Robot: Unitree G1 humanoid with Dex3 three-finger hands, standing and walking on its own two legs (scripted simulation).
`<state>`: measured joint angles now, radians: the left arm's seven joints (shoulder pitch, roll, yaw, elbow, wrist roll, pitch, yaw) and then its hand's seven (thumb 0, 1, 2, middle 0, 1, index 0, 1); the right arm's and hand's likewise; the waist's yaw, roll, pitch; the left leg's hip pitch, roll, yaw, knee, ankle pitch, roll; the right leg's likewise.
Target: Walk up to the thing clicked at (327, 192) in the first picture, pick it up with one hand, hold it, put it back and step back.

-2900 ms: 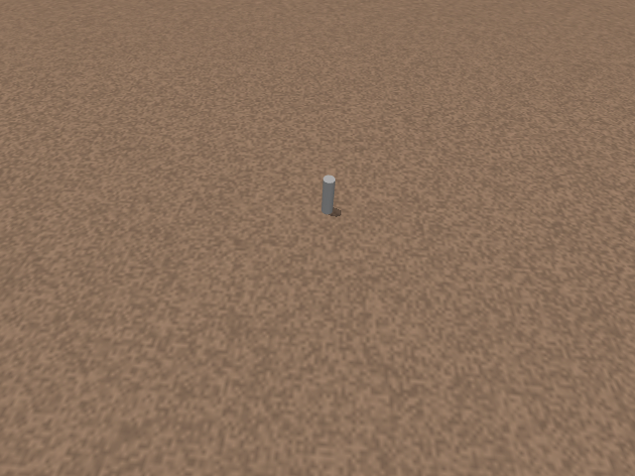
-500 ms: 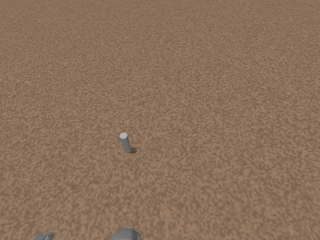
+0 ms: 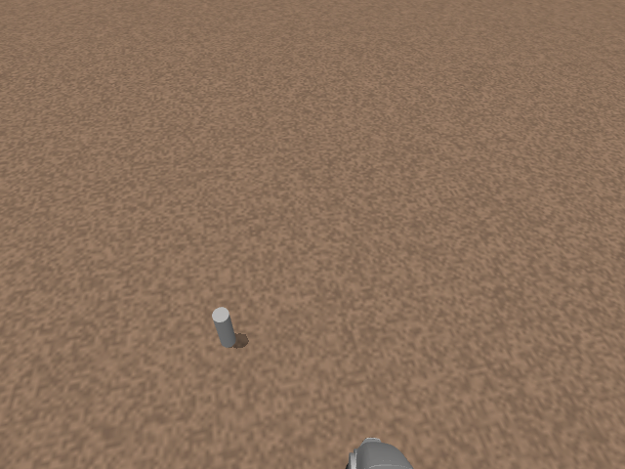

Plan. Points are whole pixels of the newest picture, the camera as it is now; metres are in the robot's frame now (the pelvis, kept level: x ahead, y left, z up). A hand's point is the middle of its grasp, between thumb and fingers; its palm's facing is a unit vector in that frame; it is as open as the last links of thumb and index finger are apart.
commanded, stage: walk up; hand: left
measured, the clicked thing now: (224, 328) +0.62 +0.23 -0.68
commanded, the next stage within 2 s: none
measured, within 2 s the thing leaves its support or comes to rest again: neither
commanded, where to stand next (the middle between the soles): +0.28 +0.02 m, yaw +1 degrees
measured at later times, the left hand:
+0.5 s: hand (92, 450) +0.18 +0.30 -0.16, palm faces +0.00 -0.93 -0.37, open 7.4 cm
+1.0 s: hand (139, 365) +0.30 +0.26 -0.15, palm faces -0.04 -0.93 -0.35, open 7.4 cm
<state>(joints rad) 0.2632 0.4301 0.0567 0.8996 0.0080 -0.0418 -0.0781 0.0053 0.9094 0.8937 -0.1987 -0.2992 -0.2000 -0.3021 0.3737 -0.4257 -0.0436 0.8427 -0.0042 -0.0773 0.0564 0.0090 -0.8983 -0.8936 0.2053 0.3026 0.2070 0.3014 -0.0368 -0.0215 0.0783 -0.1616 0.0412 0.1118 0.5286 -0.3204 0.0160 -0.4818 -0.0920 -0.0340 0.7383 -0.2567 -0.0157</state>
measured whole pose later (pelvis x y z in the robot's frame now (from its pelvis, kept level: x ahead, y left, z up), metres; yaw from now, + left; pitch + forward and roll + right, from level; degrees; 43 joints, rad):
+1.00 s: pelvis +0.22 +0.01 -0.01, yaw +0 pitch -2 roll +1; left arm 0.13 0.35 0.00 1.03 0.00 -0.01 -0.02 0.00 0.91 0.89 -0.20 -0.30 -0.20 -0.30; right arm 0.14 -0.37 0.02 1.03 0.01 -0.02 0.02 0.01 -0.90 -0.89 0.20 0.30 0.20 0.30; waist 0.00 0.02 0.08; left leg -0.27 0.05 0.07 0.59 -0.27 -0.02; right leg -0.31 -0.05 -0.02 0.61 -0.26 0.02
